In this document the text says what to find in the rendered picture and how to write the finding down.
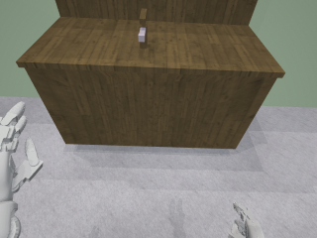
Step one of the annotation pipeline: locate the left robot forearm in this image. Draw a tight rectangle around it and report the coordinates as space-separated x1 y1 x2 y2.
0 200 22 238

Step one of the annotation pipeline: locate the right robot hand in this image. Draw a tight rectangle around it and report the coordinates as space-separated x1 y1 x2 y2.
228 202 265 238

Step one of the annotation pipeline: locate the tap lever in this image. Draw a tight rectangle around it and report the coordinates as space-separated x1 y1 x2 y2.
138 27 146 43

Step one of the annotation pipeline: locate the counter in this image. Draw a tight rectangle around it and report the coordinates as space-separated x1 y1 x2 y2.
16 0 285 150

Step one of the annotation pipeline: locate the left robot hand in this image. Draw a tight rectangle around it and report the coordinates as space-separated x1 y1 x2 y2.
0 101 44 202

